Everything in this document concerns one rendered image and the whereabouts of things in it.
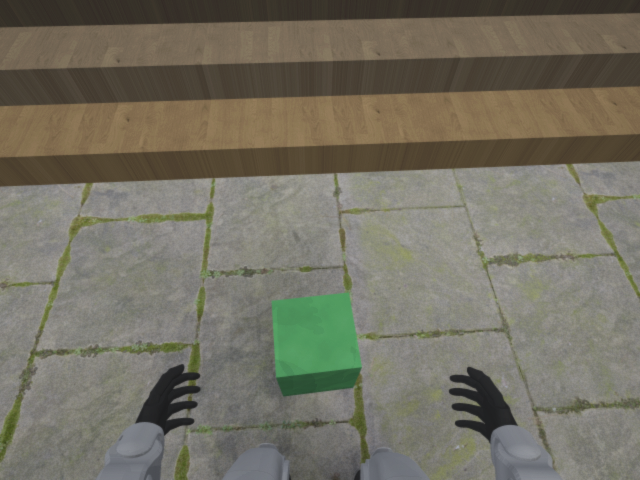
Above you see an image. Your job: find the right robot forearm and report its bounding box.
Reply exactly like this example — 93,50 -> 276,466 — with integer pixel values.
490,425 -> 563,480

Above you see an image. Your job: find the robot left hand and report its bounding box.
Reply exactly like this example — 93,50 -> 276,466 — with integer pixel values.
135,364 -> 200,436

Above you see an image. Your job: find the right robot shin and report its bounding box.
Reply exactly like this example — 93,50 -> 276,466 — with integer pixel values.
370,447 -> 393,458

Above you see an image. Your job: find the carton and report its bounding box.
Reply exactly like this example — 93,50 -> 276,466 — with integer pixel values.
272,293 -> 362,397

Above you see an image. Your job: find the robot right hand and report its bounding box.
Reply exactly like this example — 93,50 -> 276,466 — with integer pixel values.
449,367 -> 518,443

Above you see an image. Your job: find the left robot forearm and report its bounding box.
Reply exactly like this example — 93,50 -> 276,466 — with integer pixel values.
95,422 -> 164,480

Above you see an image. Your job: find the right robot thigh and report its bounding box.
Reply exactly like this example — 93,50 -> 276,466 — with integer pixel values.
360,452 -> 430,480

